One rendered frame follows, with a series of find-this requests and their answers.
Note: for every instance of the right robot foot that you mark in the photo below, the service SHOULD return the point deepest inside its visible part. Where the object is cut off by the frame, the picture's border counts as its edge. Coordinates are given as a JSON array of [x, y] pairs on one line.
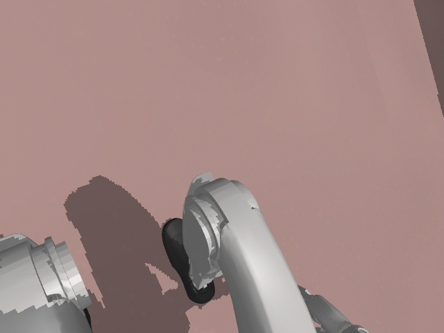
[[173, 244]]

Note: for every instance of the right robot hand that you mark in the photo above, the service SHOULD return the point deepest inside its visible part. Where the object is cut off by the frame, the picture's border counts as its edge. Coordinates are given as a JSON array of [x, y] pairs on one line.
[[324, 313]]

